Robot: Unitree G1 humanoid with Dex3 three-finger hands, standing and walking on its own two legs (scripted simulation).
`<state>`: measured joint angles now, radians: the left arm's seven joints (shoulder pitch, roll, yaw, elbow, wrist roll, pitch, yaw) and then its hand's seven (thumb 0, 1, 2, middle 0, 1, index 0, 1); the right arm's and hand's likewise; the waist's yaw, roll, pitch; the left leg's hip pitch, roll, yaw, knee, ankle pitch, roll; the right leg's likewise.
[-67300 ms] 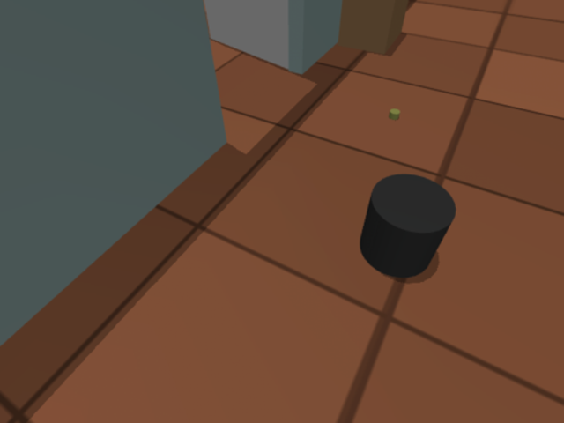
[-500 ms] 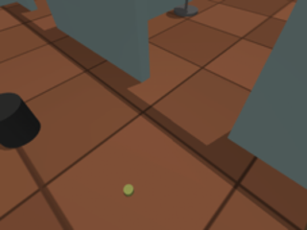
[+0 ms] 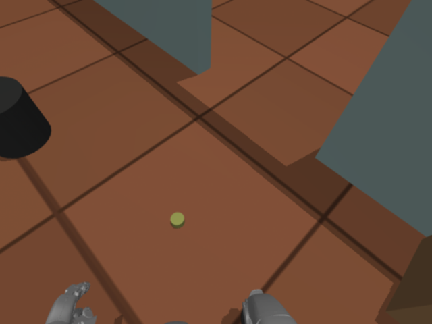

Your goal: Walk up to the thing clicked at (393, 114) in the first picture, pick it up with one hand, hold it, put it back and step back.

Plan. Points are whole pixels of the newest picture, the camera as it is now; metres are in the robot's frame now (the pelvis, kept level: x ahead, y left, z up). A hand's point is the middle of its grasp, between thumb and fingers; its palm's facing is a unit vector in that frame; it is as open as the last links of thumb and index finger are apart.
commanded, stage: step back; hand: left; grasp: from above
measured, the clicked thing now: (177, 220) +0.58 +0.17 -0.74
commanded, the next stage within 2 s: none
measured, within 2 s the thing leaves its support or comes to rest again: neither
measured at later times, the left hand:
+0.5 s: hand out of the picture +0.02 +0.25 -0.12, palm faces -0.07 -0.91 -0.40, open 7.4 cm
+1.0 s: hand out of the picture -0.18 +0.28 -0.16, palm faces -0.12 -0.92 -0.38, open 7.4 cm
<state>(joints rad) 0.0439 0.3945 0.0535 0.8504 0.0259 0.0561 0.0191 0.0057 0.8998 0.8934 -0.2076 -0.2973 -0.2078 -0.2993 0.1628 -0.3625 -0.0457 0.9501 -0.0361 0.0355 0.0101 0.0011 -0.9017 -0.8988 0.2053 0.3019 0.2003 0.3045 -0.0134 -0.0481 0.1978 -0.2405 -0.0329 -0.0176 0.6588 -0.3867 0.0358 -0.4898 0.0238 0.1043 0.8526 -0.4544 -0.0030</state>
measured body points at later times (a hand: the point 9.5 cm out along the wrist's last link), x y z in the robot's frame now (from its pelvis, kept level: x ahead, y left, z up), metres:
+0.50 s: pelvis -0.11 +0.00 +0.01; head -0.06 -0.02 +0.45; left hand +0.03 +0.29 -0.10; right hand -0.03 -0.33 -0.12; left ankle -0.14 +0.13 -0.66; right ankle -0.06 -0.13 -0.72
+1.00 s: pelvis -0.28 +0.01 +0.00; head -0.22 +0.02 +0.44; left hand -0.17 +0.32 -0.13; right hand -0.18 -0.32 -0.10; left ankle -0.17 +0.12 -0.72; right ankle -0.34 -0.14 -0.70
